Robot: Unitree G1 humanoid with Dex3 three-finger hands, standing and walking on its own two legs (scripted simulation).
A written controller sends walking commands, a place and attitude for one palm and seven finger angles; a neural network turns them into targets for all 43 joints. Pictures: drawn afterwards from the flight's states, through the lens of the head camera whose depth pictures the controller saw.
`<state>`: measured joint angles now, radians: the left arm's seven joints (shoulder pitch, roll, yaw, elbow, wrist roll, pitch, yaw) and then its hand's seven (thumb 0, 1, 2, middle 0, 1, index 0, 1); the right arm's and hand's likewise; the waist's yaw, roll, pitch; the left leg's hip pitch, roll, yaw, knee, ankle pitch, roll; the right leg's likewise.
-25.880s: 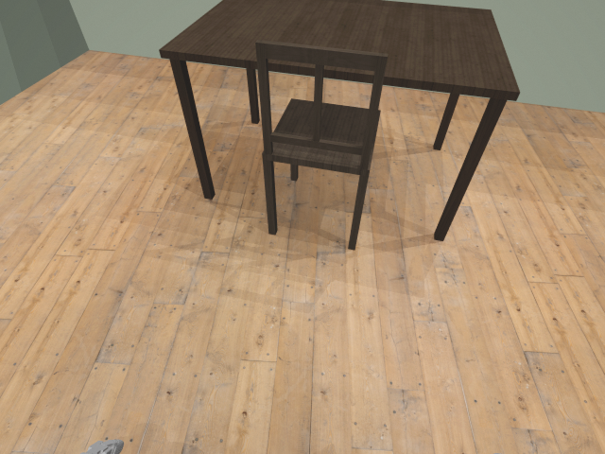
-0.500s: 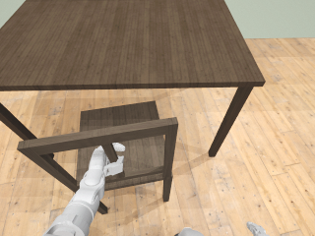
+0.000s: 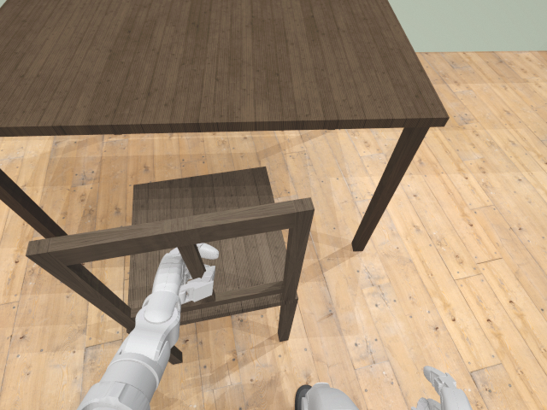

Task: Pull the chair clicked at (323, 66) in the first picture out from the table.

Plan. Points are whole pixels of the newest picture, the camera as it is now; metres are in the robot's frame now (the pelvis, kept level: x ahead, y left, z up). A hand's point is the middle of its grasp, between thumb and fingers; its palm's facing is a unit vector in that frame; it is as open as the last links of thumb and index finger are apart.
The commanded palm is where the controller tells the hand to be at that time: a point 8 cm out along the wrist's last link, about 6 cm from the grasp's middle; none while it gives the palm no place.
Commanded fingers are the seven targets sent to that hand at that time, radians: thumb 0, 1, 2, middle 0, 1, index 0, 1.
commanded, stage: step backward, pulling the chair out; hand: left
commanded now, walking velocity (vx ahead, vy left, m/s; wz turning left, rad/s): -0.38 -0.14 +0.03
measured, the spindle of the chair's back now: (199, 274) +0.34 +0.13 -0.10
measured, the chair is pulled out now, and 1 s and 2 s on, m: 0.21 0.35 0.54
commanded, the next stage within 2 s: none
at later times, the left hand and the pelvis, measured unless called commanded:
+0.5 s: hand (205, 307) +0.27 +0.11 -0.06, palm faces +0.00 -0.99 -0.15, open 5.4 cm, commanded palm +0.26 +0.16 -0.06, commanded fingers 0.00 0.90 0.90 -0.50 -1.45 -0.50 -1.45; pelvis -0.05 -0.01 +0.01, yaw -2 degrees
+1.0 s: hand (220, 372) +0.18 +0.08 -0.06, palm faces -0.04 -0.99 -0.16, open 5.3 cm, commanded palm +0.16 +0.13 -0.06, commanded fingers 0.00 0.90 0.90 -0.50 -1.45 -0.50 -1.45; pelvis -0.15 -0.02 +0.00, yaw +2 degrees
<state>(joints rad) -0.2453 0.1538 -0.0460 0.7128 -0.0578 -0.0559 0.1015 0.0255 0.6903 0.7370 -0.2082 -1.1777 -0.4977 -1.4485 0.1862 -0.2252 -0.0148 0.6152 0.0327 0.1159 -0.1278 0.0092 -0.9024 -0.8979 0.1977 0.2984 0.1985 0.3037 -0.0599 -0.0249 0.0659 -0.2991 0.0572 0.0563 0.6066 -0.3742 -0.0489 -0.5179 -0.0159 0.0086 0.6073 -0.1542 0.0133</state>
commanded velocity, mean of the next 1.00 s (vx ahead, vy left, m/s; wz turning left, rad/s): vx -0.38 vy -0.02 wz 0.06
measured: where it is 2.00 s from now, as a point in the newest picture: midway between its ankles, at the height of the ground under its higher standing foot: outside the picture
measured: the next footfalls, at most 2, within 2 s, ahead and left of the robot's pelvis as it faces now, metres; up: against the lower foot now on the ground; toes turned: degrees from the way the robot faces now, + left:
right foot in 0.04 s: +0.10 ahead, -0.11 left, +0.00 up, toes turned +0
right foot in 0.56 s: +0.02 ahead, -0.12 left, +0.00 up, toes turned -3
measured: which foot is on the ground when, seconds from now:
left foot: down 0.00-0.64, up 0.66-0.96, down 0.98-1.00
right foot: up 0.00-0.02, down 0.04-0.42, up 0.44-0.54, down 0.56-1.00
